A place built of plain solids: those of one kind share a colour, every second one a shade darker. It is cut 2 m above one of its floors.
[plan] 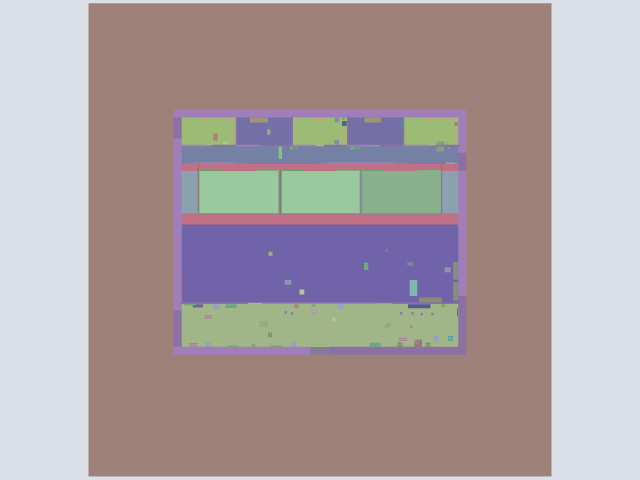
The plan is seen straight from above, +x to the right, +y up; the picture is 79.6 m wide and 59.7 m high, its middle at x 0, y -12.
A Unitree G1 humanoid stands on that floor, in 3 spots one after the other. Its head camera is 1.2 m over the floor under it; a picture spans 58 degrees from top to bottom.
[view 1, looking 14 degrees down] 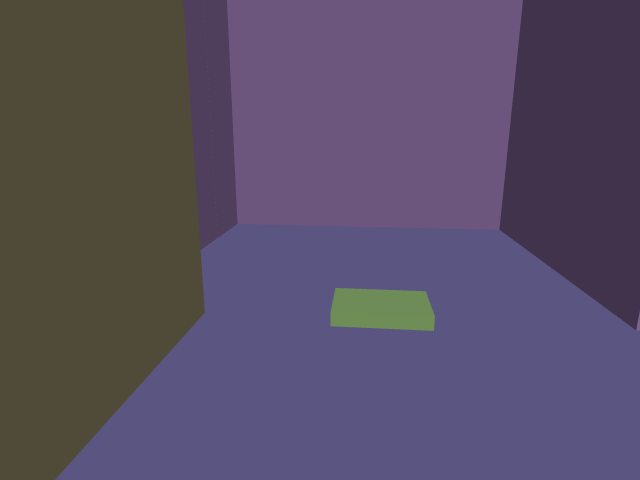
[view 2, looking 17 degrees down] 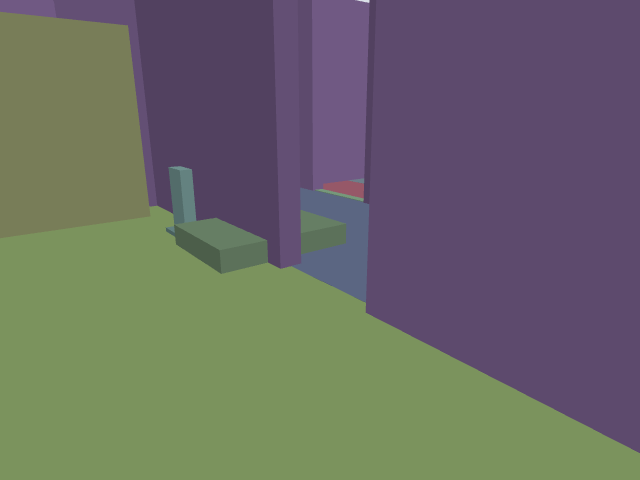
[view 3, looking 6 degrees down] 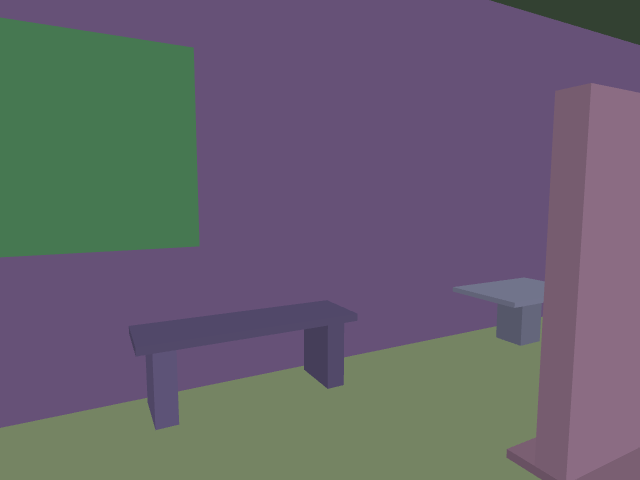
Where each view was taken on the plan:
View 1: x -9.12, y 1.54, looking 6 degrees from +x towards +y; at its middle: floor_office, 4.96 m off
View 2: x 11.64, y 1.54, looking -38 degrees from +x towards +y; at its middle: step_strewn_rostrum_low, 3.80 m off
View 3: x -16.00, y -22.62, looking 62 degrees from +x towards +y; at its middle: wall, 3.02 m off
